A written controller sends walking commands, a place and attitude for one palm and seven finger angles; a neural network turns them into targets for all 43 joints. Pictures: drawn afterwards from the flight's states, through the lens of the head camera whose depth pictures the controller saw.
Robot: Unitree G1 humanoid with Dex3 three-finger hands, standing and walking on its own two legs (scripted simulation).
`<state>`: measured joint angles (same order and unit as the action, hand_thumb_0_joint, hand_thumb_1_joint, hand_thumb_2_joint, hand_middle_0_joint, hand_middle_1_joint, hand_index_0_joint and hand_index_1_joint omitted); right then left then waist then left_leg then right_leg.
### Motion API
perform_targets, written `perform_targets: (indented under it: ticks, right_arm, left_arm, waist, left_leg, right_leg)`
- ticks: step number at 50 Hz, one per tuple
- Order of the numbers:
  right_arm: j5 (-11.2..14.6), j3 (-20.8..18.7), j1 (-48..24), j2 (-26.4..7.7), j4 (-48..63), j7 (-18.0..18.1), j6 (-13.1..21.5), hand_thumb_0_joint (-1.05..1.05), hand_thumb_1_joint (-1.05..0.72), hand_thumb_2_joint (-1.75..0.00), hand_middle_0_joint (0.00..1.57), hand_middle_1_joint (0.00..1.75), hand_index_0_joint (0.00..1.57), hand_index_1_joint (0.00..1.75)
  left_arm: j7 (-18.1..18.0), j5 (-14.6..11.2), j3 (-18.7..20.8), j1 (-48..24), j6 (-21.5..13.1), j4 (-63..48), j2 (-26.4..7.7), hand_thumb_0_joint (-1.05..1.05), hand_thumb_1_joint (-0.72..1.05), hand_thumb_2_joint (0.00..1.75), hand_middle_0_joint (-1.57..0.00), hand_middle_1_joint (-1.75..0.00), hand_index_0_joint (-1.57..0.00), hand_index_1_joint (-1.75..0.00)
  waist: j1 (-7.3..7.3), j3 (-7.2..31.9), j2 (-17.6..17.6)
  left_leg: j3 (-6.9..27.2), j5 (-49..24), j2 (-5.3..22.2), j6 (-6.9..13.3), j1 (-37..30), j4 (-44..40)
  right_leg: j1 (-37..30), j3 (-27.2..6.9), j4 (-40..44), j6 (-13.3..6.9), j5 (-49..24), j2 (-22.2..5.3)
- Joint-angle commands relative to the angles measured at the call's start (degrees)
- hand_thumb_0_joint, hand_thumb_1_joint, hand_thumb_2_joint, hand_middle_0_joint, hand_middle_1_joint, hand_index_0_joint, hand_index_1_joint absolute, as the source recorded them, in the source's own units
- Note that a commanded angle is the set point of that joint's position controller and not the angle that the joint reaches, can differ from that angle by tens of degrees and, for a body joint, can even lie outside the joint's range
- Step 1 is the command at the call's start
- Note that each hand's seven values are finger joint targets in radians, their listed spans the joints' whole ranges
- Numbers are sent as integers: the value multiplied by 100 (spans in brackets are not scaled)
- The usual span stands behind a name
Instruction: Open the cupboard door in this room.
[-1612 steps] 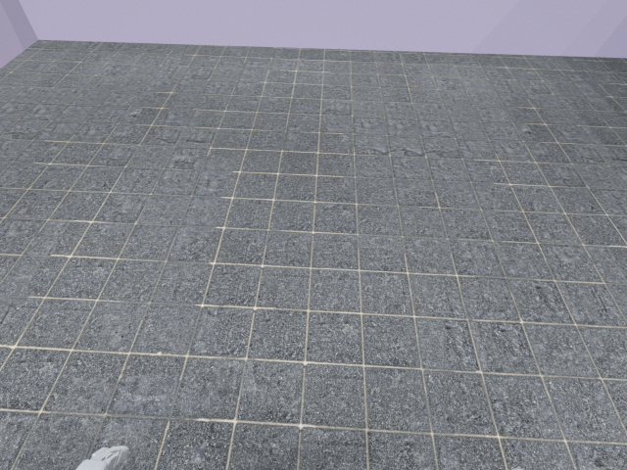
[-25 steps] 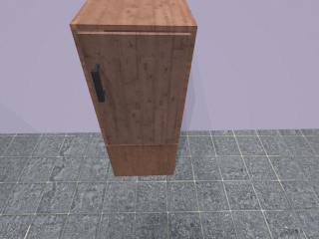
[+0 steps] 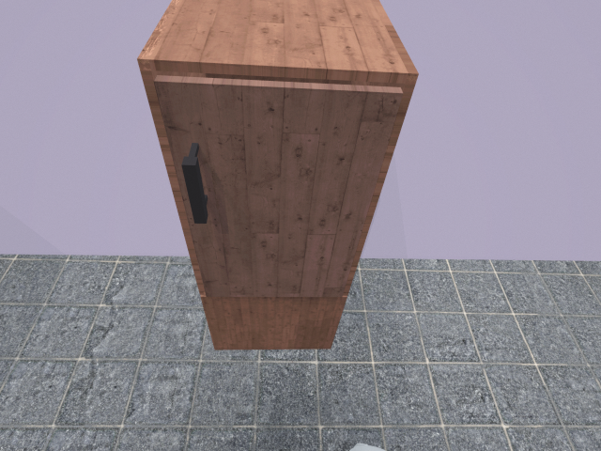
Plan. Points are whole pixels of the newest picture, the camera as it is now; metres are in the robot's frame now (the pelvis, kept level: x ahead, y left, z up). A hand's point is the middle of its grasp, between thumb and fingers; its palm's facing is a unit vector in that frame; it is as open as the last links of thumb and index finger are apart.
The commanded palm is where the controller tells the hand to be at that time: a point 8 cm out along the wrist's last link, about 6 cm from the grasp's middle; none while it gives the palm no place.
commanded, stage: come to a stop and stand still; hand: left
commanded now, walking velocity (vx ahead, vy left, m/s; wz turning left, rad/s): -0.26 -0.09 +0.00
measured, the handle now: (197, 184) +0.52 +0.20 +0.04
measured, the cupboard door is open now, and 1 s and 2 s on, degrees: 0 0 0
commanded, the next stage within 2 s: look again from close up in 1.38 s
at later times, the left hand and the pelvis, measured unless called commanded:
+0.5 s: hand out of the picture +0.06 +0.20 -0.19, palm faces +0.09 -0.98 -0.16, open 7.3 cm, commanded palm none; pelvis -0.02 +0.02 -0.02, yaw +2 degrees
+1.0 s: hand out of the picture -0.03 +0.14 -0.18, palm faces +0.04 -0.98 -0.17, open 7.3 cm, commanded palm none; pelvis -0.02 -0.02 +0.00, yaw +1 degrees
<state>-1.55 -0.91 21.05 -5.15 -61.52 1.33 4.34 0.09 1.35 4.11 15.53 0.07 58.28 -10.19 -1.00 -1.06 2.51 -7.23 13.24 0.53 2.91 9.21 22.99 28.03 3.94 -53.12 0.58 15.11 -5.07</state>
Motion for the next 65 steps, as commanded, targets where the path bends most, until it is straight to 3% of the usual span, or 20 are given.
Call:
perform_targets:
  ticks: [1, 5, 7, 9, 11, 13, 18, 19, 20, 21, 23, 25, 31, 35, 39, 41, 43, 45, 51, 65]
  right_arm:
    - [-8, -157, 522, -863, 3, 136, -53, 0, -90, -90, 20, 30, 20, 30]
    - [87, -232, 291, -812, 30, 150, -226, 0, -90, -90, 20, 30, 20, 30]
    - [159, -267, 477, -551, 87, 126, -328, 0, -90, -90, 20, 30, 20, 30]
    - [164, -332, 434, -376, 81, 129, -463, 0, -90, -90, 20, 30, 20, 30]
    - [158, -343, 144, -462, 138, 135, -581, 0, -90, -90, 20, 30, 20, 30]
    - [157, -364, 124, -463, 167, 94, -610, 0, -90, -90, 20, 30, 20, 30]
    - [93, -345, 675, -384, 101, 13, -580, 0, -90, -90, 20, 30, 20, 30]
    - [56, -369, 643, -663, 154, 21, -534, 0, -90, -90, 20, 30, 20, 30]
    - [-22, -442, 415, -1122, 353, 26, -484, 0, -90, -90, 20, 30, 20, 30]
    - [-59, -422, -160, -1279, 556, 37, -483, 0, -90, -90, 20, 30, 20, 30]
    - [-74, -321, -776, -1092, 665, 64, -399, 0, -90, -90, 20, 30, 20, 30]
    - [-57, -276, -743, -1064, 615, 87, -343, 0, -90, -90, 20, 30, 20, 30]
    - [-20, -303, 187, -1128, 216, 124, -313, 0, -90, -90, 20, 30, 20, 30]
    - [-24, -312, 252, -1224, 104, 134, -328, 0, -90, -90, 20, 30, 20, 30]
    - [47, -261, 14, -1125, -31, 108, -358, 0, -90, -90, 20, 30, 20, 30]
    - [116, -184, -75, -808, -78, 74, -367, 0, -90, -90, 20, 30, 20, 30]
    - [108, -71, -137, -519, -91, 25, -412, 0, -90, -90, 20, 30, 20, 30]
    - [60, -60, -29, -510, -260, 20, -426, 0, -90, -90, 20, 30, 20, 30]
    - [97, -36, 57, -585, -500, 62, -380, 0, -90, -90, 20, 30, 20, 30]
    - [124, -49, -210, -539, -486, 98, -410, 0, -90, -90, 20, 30, 20, 30]
  left_arm:
    - [-71, -54, -197, -33, -80, -266, 192, 0, 90, 90, -20, -30, -20, -30]
    - [-167, -43, -111, 432, -80, -166, -229, 0, 90, 90, -20, -30, -20, -30]
    - [-247, -26, -34, 582, -107, -152, -714, 0, 90, 90, -20, -30, -20, -30]
    - [-277, -20, 3, 516, -82, -195, -863, 0, 90, 90, -20, -30, -20, -30]
    - [-339, -1, 31, 249, -57, -275, -728, 0, 90, 90, -20, -30, -20, -30]
    - [-370, 15, 70, -196, 20, -470, -690, 0, 90, 90, -20, -30, -20, -30]
    - [-326, 15, 129, -735, 205, -725, -696, 0, 90, 90, -20, -30, -20, -30]
    - [-289, -36, 63, -631, 274, -787, -398, 0, 90, 90, -20, -30, -20, -30]
    - [-263, -95, -7, -658, 323, -890, -77, 0, 90, 90, -20, -30, -20, -30]
    - [-253, -81, -6, -784, 327, -886, -178, 0, 90, 90, -20, -30, -20, -30]
    - [-171, 15, 0, -364, 297, -583, -195, 0, 90, 90, -20, -30, -20, -30]
    - [-104, 23, -32, -1, 241, -352, -141, 0, 90, 90, -20, -30, -20, -30]
    - [-51, 18, -135, -226, 139, -277, -170, 0, 90, 90, -20, -30, -20, -30]
    - [-56, -12, -189, -166, 137, -192, -68, 0, 90, 90, -20, -30, -20, -30]
    - [-112, -51, -206, 491, 88, 180, 0, 0, 90, 90, -20, -30, -20, -30]
    - [-196, -48, -206, 676, 14, 316, -231, 0, 90, 90, -20, -30, -20, -30]
    - [-221, -81, -238, 486, -23, 338, -451, 0, 90, 90, -20, -30, -20, -30]
    - [-218, -96, -283, 385, -78, 372, -329, 0, 90, 90, -20, -30, -20, -30]
    - [-251, -114, -350, 667, -105, 498, -104, 0, 90, 90, -20, -30, -20, -30]
    - [-297, -66, -344, 889, -124, 550, 22, 0, 90, 90, -20, -30, -20, -30]
  waist:
    - [-69, -51, -910]
    - [202, 140, -543]
    - [105, 424, 191]
    - [88, 321, 451]
    - [185, 398, 1153]
    - [85, 460, 796]
    - [-282, 262, 446]
    - [-228, 8, -636]
    - [-253, -363, -2094]
    - [-130, -674, -1769]
    - [197, -571, -1094]
    - [221, -481, -659]
    - [-256, -286, -814]
    - [-255, -95, -865]
    - [59, 34, -842]
    - [122, -109, -83]
    - [-1, -442, 322]
    - [-45, -520, 539]
    - [37, -448, -238]
    - [52, -477, -74]
  left_leg:
    - [701, -4291, 1400, 569, -379, -309]
    - [603, -2868, 1019, 54, 159, 465]
    - [319, -158, 323, -294, 1109, 1093]
    - [266, 1614, 40, -380, 1162, 2075]
    - [582, 2147, 121, -420, 1279, 3180]
    - [640, 2008, 150, -433, 1215, 3246]
    - [378, 254, 108, -383, -300, 764]
    - [1072, 637, 497, -233, -200, -85]
    - [2682, 1552, 1677, 156, 793, -1298]
    - [3058, 2077, 2057, 599, 1881, -1730]
    - [2565, 2204, 1702, 529, 1898, -1730]
    - [2086, 1693, 1492, 477, 1065, -1478]
    - [1913, 621, 1608, 588, -599, -1353]
    - [1835, -223, 1654, 644, -573, -1138]
    - [1441, -10, 1215, 294, 181, -760]
    - [889, 292, 668, -110, 903, -192]
    - [537, 411, 262, -286, 687, 50]
    - [562, -95, 327, -272, 228, 90]
    - [667, -744, 561, -235, 138, -144]
    - [653, -799, 605, -243, -102, -158]
  right_leg:
    - [-482, 63, 1406, 5, -100, 150]
    - [-2004, -84, 2864, -5, -2075, 18]
    - [-2869, -1059, 2235, -581, -5589, -1208]
    - [-2587, -1061, 2534, -1054, -6327, -1700]
    - [-2273, -1193, 2845, -1344, -5527, -1698]
    - [-2011, -1038, 2955, -1373, -4416, -1567]
    - [-336, -832, 2806, -652, -165, -960]
    - [139, -549, 2134, -333, 831, -378]
    - [343, -54, 977, 66, 1416, 309]
    - [-176, -616, 348, 32, 1156, 209]
    - [-539, -735, -197, -10, 625, 188]
    - [-197, -634, -242, 59, 389, 228]
    - [127, -354, 667, 102, 739, 143]
    - [-517, -256, 1467, 54, 1108, 185]
    - [-1878, -87, 3007, -20, 31, 306]
    - [-2464, -804, 3597, -207, -167, -239]
    - [-1651, -1228, 4035, -517, 605, -803]
    - [-1191, -983, 3917, -417, 488, -427]
    - [-1642, -638, 3471, -242, -820, -165]
    - [-1606, -643, 3548, -187, -1151, -155]
